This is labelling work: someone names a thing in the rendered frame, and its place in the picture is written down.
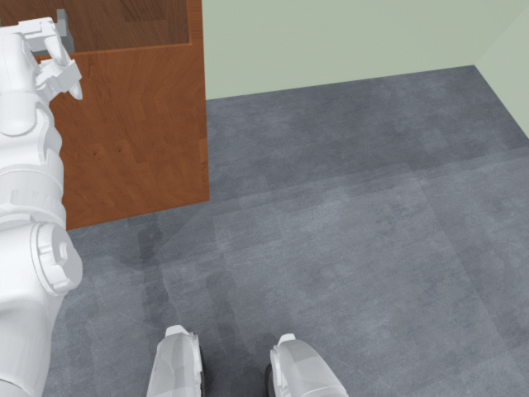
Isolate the left robot hand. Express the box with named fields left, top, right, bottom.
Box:
left=0, top=17, right=83, bottom=107

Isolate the robot left forearm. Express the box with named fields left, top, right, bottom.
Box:
left=0, top=92, right=66, bottom=231

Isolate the robot right shin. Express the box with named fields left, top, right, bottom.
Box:
left=273, top=333, right=295, bottom=397

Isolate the handle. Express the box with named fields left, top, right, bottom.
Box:
left=0, top=9, right=74, bottom=56

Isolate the drawer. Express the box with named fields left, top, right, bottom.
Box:
left=0, top=0, right=189, bottom=53

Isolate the right robot thigh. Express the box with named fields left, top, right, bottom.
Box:
left=270, top=339, right=349, bottom=397

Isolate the cabinet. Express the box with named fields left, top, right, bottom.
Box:
left=34, top=0, right=210, bottom=231

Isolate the left robot upper arm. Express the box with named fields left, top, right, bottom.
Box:
left=0, top=221, right=83, bottom=397

